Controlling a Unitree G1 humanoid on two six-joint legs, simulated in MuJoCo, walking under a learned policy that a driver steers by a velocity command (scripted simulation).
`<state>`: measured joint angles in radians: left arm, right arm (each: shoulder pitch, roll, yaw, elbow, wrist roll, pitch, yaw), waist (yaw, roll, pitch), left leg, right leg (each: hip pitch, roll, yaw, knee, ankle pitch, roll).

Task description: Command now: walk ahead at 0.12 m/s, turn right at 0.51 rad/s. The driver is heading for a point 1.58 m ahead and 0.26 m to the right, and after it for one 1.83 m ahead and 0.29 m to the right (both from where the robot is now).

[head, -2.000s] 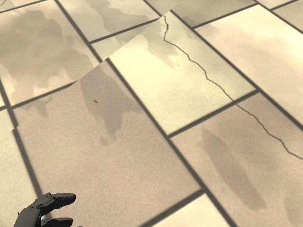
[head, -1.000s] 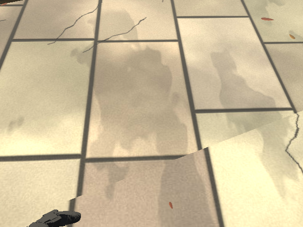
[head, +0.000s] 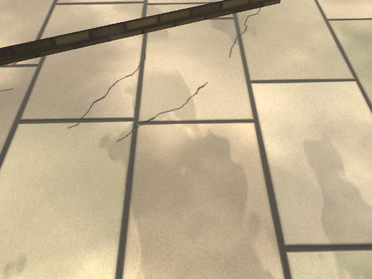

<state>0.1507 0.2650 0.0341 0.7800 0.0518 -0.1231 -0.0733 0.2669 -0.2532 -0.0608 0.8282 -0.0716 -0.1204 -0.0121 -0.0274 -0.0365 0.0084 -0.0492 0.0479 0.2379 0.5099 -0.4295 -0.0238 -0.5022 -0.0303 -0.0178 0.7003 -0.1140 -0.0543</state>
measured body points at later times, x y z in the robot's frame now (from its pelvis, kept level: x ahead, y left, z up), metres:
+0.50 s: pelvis +0.04 +0.03 +0.01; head +0.07 +0.04 +0.45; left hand +0.25 +0.26 -0.11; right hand +0.08 -0.25 -0.10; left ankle +0.04 +0.12 -0.72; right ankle +0.05 -0.09 -0.69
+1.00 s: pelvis -0.03 +0.01 +0.02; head -0.03 -0.01 +0.47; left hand +0.22 +0.16 -0.07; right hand -0.08 -0.25 -0.12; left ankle -0.01 +0.13 -0.68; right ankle -0.07 -0.07 -0.72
